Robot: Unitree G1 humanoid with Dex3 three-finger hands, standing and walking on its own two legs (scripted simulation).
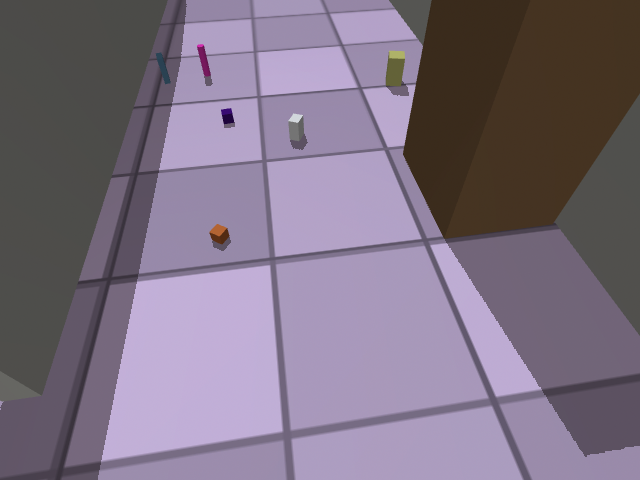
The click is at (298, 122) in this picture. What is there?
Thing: carton on end
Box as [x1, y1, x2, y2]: [288, 113, 303, 140]
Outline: 293,113 288,121 290,139 299,140 303,134 302,115
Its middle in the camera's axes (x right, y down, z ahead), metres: -0.13 -0.60 +2.09
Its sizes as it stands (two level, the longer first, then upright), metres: 0.078 0.056 0.117
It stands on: the floor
